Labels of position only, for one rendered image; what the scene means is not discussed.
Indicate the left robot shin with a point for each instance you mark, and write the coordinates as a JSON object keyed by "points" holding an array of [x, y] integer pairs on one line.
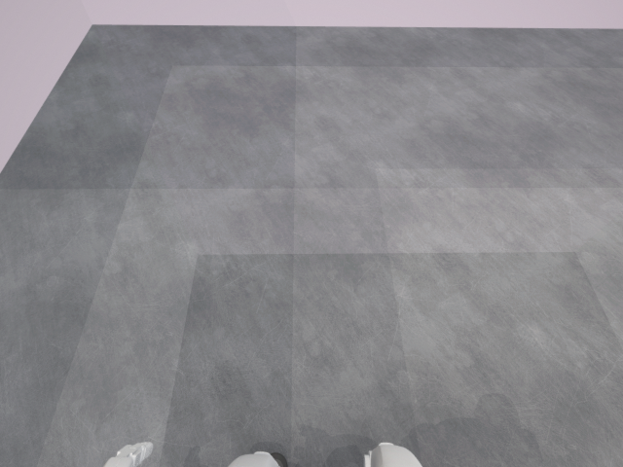
{"points": [[266, 453]]}

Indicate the robot right thigh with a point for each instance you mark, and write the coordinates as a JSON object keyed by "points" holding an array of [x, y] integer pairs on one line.
{"points": [[390, 456]]}

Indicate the left robot hand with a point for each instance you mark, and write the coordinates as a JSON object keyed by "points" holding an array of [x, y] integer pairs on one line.
{"points": [[130, 455]]}

